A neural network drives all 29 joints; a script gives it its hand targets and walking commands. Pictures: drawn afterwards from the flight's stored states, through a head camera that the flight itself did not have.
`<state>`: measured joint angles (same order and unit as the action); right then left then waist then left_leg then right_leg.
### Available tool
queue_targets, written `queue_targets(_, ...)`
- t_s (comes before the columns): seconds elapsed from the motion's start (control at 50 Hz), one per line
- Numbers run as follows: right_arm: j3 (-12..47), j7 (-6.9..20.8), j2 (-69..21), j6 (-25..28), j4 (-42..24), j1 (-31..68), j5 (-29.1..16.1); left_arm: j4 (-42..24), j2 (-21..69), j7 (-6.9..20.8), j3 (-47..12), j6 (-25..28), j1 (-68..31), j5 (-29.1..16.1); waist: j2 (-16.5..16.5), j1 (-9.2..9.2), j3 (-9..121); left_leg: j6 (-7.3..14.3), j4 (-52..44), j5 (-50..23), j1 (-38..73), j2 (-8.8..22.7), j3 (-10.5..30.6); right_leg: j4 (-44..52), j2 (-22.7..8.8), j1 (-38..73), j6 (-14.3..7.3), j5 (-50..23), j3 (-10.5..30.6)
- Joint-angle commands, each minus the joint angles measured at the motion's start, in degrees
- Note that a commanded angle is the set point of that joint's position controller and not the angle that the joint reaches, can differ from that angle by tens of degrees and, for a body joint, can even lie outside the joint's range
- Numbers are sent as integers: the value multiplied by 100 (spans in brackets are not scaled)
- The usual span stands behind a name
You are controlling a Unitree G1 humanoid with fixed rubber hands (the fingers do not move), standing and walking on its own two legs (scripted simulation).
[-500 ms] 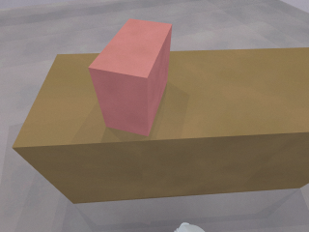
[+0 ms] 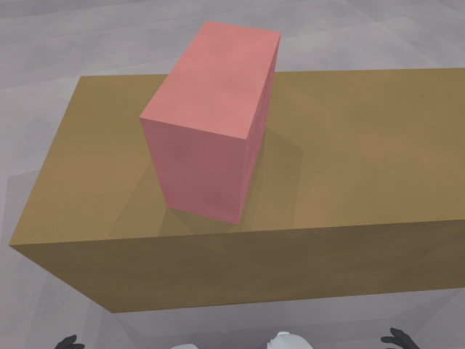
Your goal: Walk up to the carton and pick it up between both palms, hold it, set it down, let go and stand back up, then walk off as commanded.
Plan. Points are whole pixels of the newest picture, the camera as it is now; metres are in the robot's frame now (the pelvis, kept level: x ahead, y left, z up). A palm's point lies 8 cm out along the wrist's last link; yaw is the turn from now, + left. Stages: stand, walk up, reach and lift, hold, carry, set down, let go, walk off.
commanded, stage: walk up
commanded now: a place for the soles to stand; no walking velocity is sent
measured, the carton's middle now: (221, 122) +0.55 +0.03 +0.06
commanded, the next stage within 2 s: reach and lift in 1.92 s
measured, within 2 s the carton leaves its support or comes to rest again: neither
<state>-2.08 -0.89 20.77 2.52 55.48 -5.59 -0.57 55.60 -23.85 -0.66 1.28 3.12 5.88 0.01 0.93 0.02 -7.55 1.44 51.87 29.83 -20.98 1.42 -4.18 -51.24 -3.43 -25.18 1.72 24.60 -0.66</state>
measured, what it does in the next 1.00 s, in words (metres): stands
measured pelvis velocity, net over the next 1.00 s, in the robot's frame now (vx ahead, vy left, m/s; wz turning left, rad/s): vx -0.01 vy -0.03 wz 0.04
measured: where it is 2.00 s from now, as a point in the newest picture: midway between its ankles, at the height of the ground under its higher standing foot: outside the picture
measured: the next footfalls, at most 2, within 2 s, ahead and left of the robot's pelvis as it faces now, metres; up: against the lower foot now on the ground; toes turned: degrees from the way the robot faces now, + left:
none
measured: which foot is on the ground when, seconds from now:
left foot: down 0.00-1.00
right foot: down 0.00-1.00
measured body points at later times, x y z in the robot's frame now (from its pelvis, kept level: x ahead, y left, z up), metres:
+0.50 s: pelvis +0.00 -0.02 +0.01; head +0.03 -0.01 +0.46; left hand +0.11 +0.30 -0.11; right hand +0.08 -0.33 -0.11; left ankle +0.00 +0.11 -0.69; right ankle +0.04 -0.15 -0.69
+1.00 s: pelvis -0.01 -0.03 +0.04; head +0.00 -0.03 +0.49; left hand +0.07 +0.28 -0.08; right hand +0.08 -0.32 -0.09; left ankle +0.00 +0.11 -0.69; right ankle +0.04 -0.15 -0.69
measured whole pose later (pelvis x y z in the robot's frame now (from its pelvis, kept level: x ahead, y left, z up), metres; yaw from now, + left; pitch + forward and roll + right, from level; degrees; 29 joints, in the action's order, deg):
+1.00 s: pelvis -0.01 -0.03 +0.04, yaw +3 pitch -4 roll +1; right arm -1.6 0.5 19.2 1.4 66.4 -5.8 0.7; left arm 66.7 -20.0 1.2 1.0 1.0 2.7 0.5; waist 0.0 0.7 -5.4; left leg -2.2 27.3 14.1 -9.0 1.1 2.0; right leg -28.7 -2.5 -12.2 0.2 12.2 -3.3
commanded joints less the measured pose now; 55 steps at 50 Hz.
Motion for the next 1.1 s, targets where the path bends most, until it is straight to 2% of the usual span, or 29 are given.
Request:
queue_targets(0.0,-411,-115,1651,246,-136,-590,62,-378,-1266,-116,360,-27,-407,-71,-336,-234,1247,364,-1790,-3126,1013,1009,1760,-213,-241,1,-620,-2883,401)
queue_targets(0.02,-496,-89,1852,225,-133,-452,89,-409,-1051,-127,281,-46,-564,-81,-959,-267,1104,603,-2183,-3662,1293,1425,2174,-370,83,-567,-427,-1354,82)
queue_targets(0.04,-522,-93,1893,226,-147,-385,120,-251,-1153,-133,281,-55,-590,-60,-949,-307,963,900,-2200,-4362,1462,1796,2765,-455,133,-936,-394,160,264)
queue_targets(0.06,-505,-103,1882,224,-147,-414,128,-247,-1100,-124,288,-60,-725,-59,-1088,-319,1024,1040,-2132,-5178,1761,1853,2591,-369,63,-962,-398,743,310)
queue_targets(0.1,-458,-162,1773,198,-126,-38,110,-42,-1008,-83,271,14,-518,-76,-967,-41,768,1022,-1792,-5679,1424,1622,1870,514,27,-282,-429,-134,97)
queue_targets(0.14,-392,-82,1488,136,-221,386,57,195,-1288,-52,372,111,-30,-7,-476,214,1235,348,-1151,-4552,311,844,878,1205,-178,1456,-674,-3016,335)
queue_targets(0.18,-355,-107,1196,71,-150,355,-58,221,-1575,-53,419,121,261,13,459,334,1528,-93,98,-2884,-81,217,399,1421,-1099,1922,-1485,-3729,1757)
queue_targets(0.22,-308,-57,1160,66,-148,513,-21,108,-1706,-131,472,115,181,65,798,308,1454,12,340,258,-718,28,703,1785,-1546,1975,-1965,-3824,2515)
queue_targets(0.24,-292,-51,1179,49,-36,274,-4,20,-1643,-148,449,113,-7,58,797,174,1352,105,-112,846,-672,170,843,1704,-1652,1860,-1934,-3819,2381)
queue_targets(0.28,-381,-26,1317,126,290,-344,48,-58,-1539,-121,378,30,-494,50,405,-227,1121,169,-1498,-1155,659,246,767,1339,-1188,552,-1327,-2959,1610)
queue_targets(0.3,-386,-53,1593,143,396,-408,109,-111,-1203,-73,322,-39,-936,-22,-370,-292,633,287,-2195,-1391,669,605,1478,737,-396,-48,-834,-2086,722)
queue_targets(0.32,-458,-38,1893,158,262,-439,155,-137,-1007,-76,262,-39,-979,-2,-893,-274,811,731,-2528,-1834,792,1228,2530,280,86,-270,-523,-1121,151)
queue_targets(0.34,-493,-4,2057,180,207,-331,116,0,-1097,-81,312,-66,-885,31,-523,-210,884,1141,-2645,-2220,771,1594,3014,286,119,-158,-442,-601,107)
queue_targets(0.36,-444,-36,2019,184,145,-175,123,-4,-1050,-70,289,-70,-916,-19,-651,-180,734,1083,-2648,-2953,777,1634,3087,349,212,-267,-373,255,227)
queue_targets(0.38,-405,-42,1821,215,188,-64,147,148,-1047,-64,298,-54,-677,-45,-958,-62,600,1084,-2498,-3536,1042,1601,2747,266,137,-328,-406,566,267)
queue_targets(0.42,-348,-68,1550,173,103,230,121,282,-977,-21,279,51,-299,-35,-896,113,918,713,-1908,-4063,677,1096,1611,1349,-58,810,-490,-1591,83)
queue_targets(0.46,-305,-62,1312,67,113,258,58,271,-1373,12,356,102,-307,65,-63,131,1364,201,-1313,-2773,302,362,981,1608,-676,1531,-943,-2623,1065)
queue_targets(0.5,-295,-45,1172,19,95,276,11,327,-1459,-32,379,78,-283,71,331,125,1297,4,-985,-1753,379,175,687,1967,-1080,1465,-1311,-2810,1693)
queue_targets(0.56,-296,-21,1262,18,455,-172,67,296,-1435,-50,367,20,-508,68,306,-130,977,114,-1436,-1485,834,218,797,1957,-1035,631,-1214,-2327,1403)
queue_targets(0.62,-317,-25,1512,110,426,20,72,233,-1050,3,306,-88,-795,26,-325,-41,600,560,-2707,-1348,606,978,2121,1206,-45,383,-498,-1072,377)
queue_targets(0.64,-309,-13,1609,109,386,156,137,303,-941,29,273,-96,-673,10,-630,47,720,635,-2858,-1359,438,1044,2071,1449,28,773,-470,-664,292)
queue_targets(0.68,-314,3,1565,73,381,644,86,495,-1028,54,301,-79,-488,51,-494,172,605,505,-2754,-1319,187,941,1661,1732,11,994,-439,-825,176)
queue_targets(0.76,-269,46,1239,-2,363,411,100,481,-1223,85,313,-15,-670,83,162,-37,568,108,-2282,-639,487,253,996,3003,-735,764,-812,91,1228)
queue_targets(0.78,-282,58,1205,-16,495,290,95,479,-1288,80,321,-18,-666,112,57,-24,765,63,-2222,-511,713,162,890,3130,-847,802,-864,204,1339)
queue_targets(0.88,-225,65,1203,11,708,92,142,548,-1095,108,254,-76,-973,107,469,-27,369,130,-2958,-984,894,313,1097,3250,-506,855,-498,145,693)
queue_targets(0.9,-211,47,1185,16,725,135,159,547,-1053,116,249,-53,-887,56,36,20,450,90,-3060,-1459,885,365,1028,3232,-549,1104,-495,-157,667)
queue_targets(0.96,-184,63,1189,33,748,243,124,701,-1060,116,206,-58,-760,26,197,64,1008,24,-3180,-2083,1279,441,965,3210,-504,1604,-412,-886,416)
queue_targets(0.98,-179,44,1190,52,734,307,109,687,-902,117,229,-56,-878,23,-266,47,1035,81,-3278,-2155,1293,546,1081,3148,-464,1652,-403,-918,428)
queue_targets(1.08,-101,32,1139,40,844,230,131,709,-971,102,215,-48,-687,7,-32,90,976,45,-3400,-2280,1065,453,981,3168,-507,2025,-405,-1495,284)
